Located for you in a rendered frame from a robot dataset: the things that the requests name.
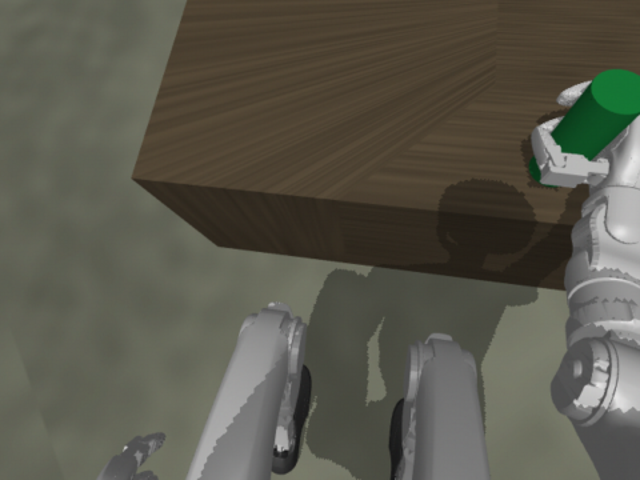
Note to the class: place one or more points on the right robot arm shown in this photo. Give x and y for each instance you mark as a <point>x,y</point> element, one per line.
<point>597,385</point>

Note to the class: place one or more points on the can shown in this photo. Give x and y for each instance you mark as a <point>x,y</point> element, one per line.
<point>607,106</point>

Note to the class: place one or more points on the left robot hand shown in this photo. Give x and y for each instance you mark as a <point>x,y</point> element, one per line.
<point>135,453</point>

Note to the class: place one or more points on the left robot foot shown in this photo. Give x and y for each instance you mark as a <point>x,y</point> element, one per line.
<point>285,461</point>

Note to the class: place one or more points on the right robot hand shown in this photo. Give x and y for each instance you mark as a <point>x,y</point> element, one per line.
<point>618,164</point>

